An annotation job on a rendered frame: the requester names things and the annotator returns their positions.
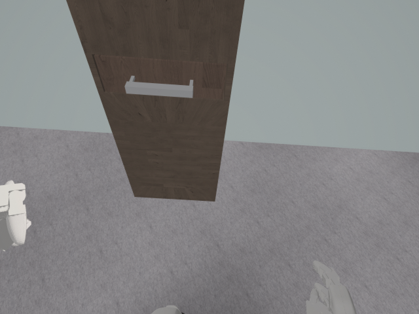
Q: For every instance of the cabinet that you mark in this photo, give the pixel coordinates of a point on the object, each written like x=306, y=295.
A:
x=171, y=147

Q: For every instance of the handle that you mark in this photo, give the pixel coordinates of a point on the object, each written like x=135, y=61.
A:
x=155, y=89

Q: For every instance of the right robot hand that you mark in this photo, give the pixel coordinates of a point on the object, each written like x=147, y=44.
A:
x=336, y=300

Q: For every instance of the drawer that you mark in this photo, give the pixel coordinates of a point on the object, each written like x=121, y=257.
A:
x=208, y=78

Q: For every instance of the left robot hand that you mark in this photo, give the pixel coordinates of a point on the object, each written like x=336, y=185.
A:
x=13, y=218

